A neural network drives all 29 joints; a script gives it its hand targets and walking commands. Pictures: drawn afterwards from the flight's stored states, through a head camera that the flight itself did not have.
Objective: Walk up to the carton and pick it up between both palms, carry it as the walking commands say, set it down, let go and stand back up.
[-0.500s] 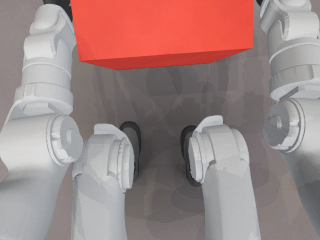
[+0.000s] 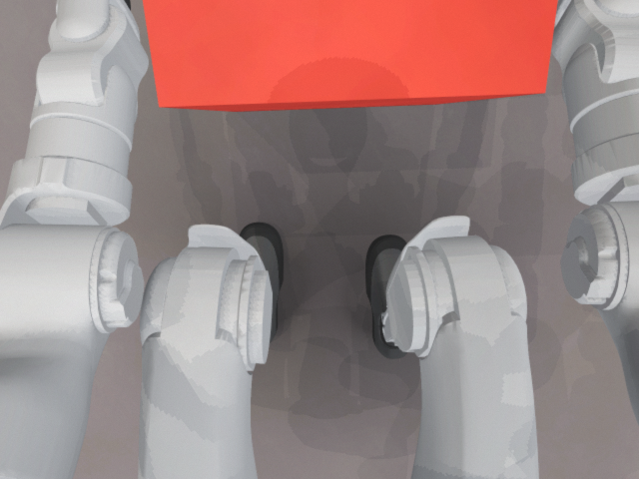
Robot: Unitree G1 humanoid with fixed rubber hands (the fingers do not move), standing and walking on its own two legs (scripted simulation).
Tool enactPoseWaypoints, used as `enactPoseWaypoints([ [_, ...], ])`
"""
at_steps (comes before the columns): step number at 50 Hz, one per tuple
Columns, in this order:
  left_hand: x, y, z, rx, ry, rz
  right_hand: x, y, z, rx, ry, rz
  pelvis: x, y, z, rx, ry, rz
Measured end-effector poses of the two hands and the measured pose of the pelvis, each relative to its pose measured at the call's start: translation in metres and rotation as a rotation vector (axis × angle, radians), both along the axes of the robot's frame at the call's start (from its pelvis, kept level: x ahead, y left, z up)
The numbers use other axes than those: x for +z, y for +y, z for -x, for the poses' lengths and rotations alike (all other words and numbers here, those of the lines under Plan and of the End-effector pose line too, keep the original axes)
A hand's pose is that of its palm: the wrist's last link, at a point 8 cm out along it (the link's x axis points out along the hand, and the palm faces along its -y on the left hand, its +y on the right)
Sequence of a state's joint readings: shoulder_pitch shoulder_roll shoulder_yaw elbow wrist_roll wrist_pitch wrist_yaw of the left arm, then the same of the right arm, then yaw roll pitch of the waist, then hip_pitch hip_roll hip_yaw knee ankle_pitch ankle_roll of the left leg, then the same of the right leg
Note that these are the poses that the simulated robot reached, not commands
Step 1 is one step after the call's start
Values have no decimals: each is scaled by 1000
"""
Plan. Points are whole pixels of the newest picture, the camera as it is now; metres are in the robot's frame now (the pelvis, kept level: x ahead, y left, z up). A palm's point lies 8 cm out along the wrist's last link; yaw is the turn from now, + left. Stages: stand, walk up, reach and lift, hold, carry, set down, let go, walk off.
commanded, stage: set down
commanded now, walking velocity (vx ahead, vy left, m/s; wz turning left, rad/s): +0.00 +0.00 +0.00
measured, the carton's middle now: out of the picture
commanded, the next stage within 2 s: let go in 1.58 s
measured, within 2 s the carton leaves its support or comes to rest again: neither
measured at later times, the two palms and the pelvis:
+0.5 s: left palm out of the picture +0.53 +0.20 -0.14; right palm out of the picture +0.55 -0.24 -0.13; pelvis +0.00 +0.00 +0.02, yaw +0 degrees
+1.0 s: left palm out of the picture +0.54 +0.22 +0.01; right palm out of the picture +0.55 -0.25 +0.03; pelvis -0.01 +0.00 +0.14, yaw -1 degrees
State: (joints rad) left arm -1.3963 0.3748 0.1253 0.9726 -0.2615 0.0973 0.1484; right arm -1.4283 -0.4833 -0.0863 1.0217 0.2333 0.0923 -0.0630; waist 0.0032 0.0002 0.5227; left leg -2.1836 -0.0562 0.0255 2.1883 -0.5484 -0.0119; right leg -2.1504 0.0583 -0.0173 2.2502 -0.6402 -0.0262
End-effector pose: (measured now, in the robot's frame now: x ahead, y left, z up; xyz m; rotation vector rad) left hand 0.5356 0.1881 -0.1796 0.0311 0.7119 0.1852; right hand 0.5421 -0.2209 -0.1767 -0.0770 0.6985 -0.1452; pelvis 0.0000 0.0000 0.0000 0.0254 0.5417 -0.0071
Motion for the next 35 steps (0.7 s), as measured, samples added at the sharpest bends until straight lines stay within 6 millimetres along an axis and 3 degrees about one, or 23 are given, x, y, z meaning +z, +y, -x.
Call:
enactPoseWaypoints([
  [7, -7, 8, 8, 5, 35, 1, 2, -16, 4, -17, 16, 10, -1, 0, 3, -4, 0, -1],
  [18, 7, 13, 2, 12, 0, 11, 19, -27, -3, -7, -16, 12, -1, 0, 2, -12, -13, -3],
  [25, 40, 17, 2, 20, -37, 6, 50, -24, -6, 14, -44, 13, 17, -1, 1, -10, -26, -3],
  [35, 101, 22, 0, 19, -40, 2, 111, -31, -5, 22, -41, 24, 67, 0, 4, -12, -23, -1],
])
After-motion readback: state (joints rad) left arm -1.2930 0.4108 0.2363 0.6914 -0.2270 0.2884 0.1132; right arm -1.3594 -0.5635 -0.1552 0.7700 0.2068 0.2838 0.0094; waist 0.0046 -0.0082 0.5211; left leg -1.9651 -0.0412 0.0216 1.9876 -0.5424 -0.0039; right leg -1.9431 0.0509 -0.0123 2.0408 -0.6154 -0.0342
